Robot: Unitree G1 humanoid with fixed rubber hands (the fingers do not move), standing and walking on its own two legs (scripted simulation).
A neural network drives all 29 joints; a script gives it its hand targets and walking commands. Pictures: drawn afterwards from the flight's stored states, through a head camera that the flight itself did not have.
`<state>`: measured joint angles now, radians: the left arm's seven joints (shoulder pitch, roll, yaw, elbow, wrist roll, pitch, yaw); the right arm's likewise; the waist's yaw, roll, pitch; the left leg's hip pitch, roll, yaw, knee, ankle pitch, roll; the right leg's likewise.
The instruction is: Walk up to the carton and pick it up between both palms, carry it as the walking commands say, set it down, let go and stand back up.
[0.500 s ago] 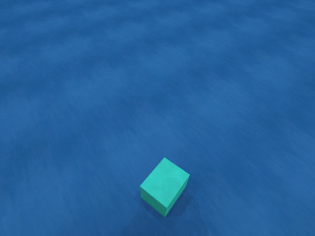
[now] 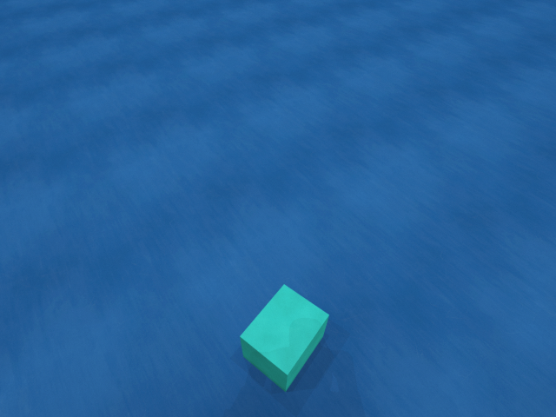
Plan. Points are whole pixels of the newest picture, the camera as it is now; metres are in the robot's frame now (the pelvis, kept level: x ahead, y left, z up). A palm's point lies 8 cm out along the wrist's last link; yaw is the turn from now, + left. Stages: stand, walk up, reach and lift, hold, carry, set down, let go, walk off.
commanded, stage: walk up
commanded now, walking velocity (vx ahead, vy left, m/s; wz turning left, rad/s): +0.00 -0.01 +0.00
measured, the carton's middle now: (284, 336) +0.51 -0.02 -0.69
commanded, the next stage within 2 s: none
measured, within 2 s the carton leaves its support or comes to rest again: neither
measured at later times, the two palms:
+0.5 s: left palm out of the picture -0.02 +0.21 -0.15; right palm out of the picture +0.00 -0.22 -0.15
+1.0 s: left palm out of the picture +0.10 +0.42 -0.14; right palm out of the picture +0.14 -0.14 -0.13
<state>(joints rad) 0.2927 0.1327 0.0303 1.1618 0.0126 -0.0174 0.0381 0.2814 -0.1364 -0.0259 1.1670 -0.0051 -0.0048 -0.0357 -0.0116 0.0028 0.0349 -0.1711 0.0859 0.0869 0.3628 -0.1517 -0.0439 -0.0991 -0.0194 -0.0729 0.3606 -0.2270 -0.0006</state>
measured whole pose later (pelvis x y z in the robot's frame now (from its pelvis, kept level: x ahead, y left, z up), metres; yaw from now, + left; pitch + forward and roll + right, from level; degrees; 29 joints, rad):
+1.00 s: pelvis +0.09 +0.12 -0.01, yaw -14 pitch +4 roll +0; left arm 0.40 0.31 0.09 0.99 0.04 0.02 0.06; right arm 0.15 -0.21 -0.04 0.87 -0.04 0.02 0.01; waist 0.06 -0.04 0.05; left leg -0.38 0.07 0.09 0.54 -0.22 -0.02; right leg -0.40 -0.09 0.12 0.88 -0.52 0.03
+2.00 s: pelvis +0.14 +0.15 -0.01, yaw -32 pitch +0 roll +0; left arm 0.20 0.24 0.04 0.96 0.02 0.02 -0.01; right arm 0.26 -0.27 -0.07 0.95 -0.03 0.04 -0.02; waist 0.01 0.04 0.04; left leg -0.32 0.16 0.07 0.66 -0.39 -0.06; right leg -0.25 -0.01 -0.01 0.53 -0.28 0.02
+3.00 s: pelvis +0.16 +0.19 +0.00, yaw -31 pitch -2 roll +0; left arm 0.23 0.14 0.01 1.14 0.01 -0.01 0.03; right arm 0.27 -0.15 -0.02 1.14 -0.01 -0.01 -0.03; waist -0.02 0.00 0.04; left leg -0.12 0.01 0.07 0.34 -0.20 0.01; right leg -0.09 0.01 0.00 0.33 -0.22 -0.01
